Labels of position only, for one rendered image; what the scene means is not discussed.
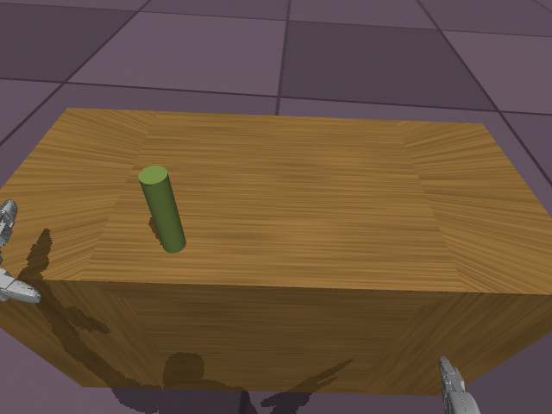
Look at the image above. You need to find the right robot hand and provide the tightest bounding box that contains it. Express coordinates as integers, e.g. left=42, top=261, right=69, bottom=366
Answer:
left=438, top=356, right=480, bottom=414

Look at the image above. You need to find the can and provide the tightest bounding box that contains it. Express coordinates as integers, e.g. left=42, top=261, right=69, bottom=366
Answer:
left=138, top=166, right=186, bottom=254

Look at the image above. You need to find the left robot hand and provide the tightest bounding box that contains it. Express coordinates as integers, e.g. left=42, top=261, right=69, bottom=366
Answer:
left=0, top=199, right=41, bottom=303

